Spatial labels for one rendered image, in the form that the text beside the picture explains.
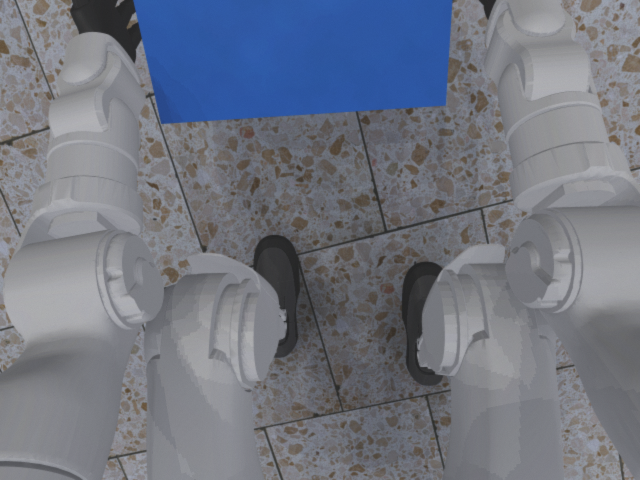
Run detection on right robot shin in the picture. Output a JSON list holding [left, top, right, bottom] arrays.
[[417, 244, 557, 376]]

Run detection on right robot thigh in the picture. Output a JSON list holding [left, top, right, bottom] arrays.
[[427, 263, 564, 480]]

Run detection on right robot forearm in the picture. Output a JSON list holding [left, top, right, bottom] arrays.
[[484, 0, 640, 213]]

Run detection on carton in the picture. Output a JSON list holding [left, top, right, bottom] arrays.
[[133, 0, 452, 124]]

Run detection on left robot hand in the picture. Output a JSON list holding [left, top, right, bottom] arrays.
[[70, 0, 142, 63]]

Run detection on left robot forearm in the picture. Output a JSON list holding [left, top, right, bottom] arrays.
[[3, 32, 146, 332]]

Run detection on robot left upper arm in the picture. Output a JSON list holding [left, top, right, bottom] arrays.
[[0, 229, 164, 480]]

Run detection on robot right upper arm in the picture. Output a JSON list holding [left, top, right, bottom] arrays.
[[505, 205, 640, 480]]

